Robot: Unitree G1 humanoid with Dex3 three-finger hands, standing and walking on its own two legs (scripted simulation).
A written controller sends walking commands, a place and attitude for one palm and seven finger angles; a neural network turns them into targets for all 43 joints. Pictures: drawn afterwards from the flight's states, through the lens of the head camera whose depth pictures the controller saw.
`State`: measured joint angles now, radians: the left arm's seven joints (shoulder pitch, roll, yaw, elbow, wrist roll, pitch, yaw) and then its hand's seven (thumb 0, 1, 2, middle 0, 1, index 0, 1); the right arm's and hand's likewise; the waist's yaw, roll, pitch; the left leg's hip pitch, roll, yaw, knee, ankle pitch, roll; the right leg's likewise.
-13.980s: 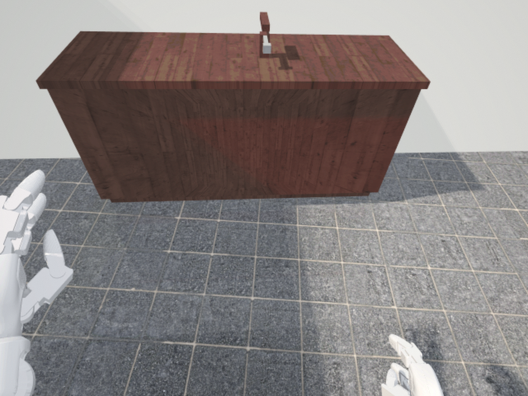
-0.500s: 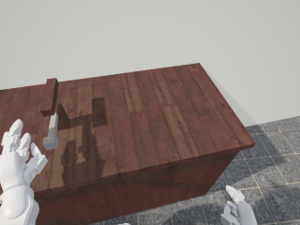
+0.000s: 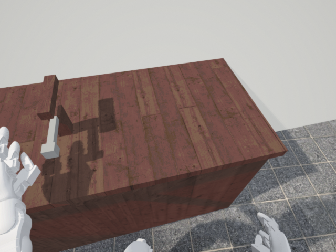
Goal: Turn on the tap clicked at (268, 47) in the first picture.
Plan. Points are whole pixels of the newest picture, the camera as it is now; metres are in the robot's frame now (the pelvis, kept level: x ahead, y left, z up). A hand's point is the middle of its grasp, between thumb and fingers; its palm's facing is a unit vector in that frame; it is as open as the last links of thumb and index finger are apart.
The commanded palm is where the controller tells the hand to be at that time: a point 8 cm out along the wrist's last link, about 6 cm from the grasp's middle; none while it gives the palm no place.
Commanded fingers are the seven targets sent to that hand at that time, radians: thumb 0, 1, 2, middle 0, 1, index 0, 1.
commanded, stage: reach beside the lever's end, fingers flat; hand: left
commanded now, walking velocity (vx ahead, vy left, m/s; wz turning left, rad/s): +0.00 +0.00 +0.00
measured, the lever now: (50, 150) +0.31 +0.31 +0.06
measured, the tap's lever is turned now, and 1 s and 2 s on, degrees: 0 1 23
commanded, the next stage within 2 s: push the lever round in 0.52 s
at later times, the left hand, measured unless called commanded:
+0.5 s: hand (38, 170) +0.27 +0.32 +0.05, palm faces +0.54 -0.84 -0.11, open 7.8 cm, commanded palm +0.23 +0.35 +0.05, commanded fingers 0.00 0.90 0.90 -0.15 -0.15 -0.15 -0.15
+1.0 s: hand (49, 164) +0.29 +0.31 +0.04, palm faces +0.54 -0.83 -0.10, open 7.8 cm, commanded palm +0.25 +0.34 +0.05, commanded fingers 0.00 0.90 0.90 -0.15 -0.15 -0.15 -0.15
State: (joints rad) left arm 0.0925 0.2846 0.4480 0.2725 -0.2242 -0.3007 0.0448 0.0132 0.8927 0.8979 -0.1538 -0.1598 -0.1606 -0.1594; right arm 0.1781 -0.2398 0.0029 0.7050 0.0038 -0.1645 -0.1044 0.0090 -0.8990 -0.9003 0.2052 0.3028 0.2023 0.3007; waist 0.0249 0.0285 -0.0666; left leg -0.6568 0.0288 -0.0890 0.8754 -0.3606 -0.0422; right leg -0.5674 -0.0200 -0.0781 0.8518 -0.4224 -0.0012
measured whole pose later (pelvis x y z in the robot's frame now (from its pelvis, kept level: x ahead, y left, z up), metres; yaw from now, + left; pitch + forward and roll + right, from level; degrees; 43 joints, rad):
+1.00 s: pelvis +0.00 +0.00 -0.01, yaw +0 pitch +11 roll -2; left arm 0.04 0.27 0.42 0.30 -0.20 -0.31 0.10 0.01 0.90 0.90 -0.15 -0.15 -0.16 -0.15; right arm 0.19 -0.24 0.01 0.68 0.00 -0.13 -0.10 0.01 -0.90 -0.90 0.21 0.30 0.20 0.30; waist 0.01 0.02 -0.09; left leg -0.75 0.03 -0.09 0.96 -0.40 -0.04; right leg -0.65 -0.02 -0.08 0.92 -0.45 0.00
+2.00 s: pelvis +0.00 +0.00 -0.01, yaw +0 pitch +9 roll -2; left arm 0.00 0.14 0.25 0.26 -0.08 -0.28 0.40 0.01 0.93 0.91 -0.15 -0.15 -0.15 -0.15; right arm 0.17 -0.22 0.00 0.67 -0.03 -0.07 -0.07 0.01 -0.90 -0.90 0.21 0.30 0.20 0.30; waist 0.01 0.03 -0.10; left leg -0.73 0.03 -0.10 0.95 -0.39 -0.05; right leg -0.63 -0.02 -0.08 0.93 -0.45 0.00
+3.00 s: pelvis +0.00 -0.01 -0.01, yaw +0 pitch +9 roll -1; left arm -0.21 -0.01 0.19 0.43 0.06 -0.20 0.78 0.00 0.94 0.93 -0.15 -0.15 -0.16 -0.15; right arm 0.14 -0.19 -0.02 0.72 -0.07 0.01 -0.03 0.01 -0.90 -0.90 0.20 0.30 0.20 0.30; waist 0.00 0.03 -0.13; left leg -0.70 0.03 -0.10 0.90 -0.38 -0.06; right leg -0.61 -0.01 -0.08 0.90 -0.45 -0.02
